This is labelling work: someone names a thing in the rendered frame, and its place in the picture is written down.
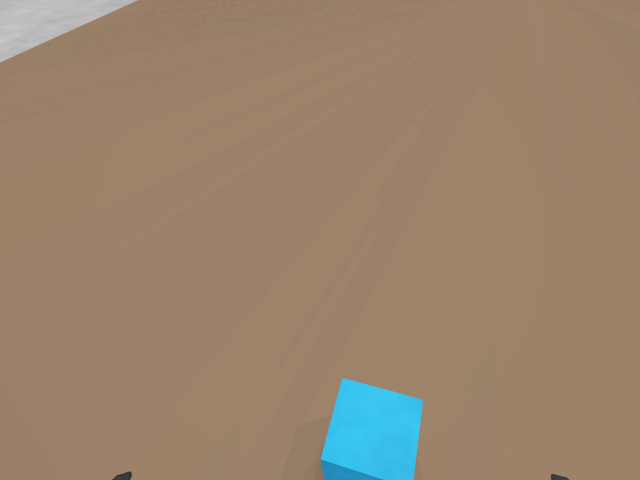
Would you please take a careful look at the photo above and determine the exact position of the carton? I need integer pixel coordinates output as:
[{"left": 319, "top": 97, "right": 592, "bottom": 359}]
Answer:
[{"left": 321, "top": 378, "right": 423, "bottom": 480}]

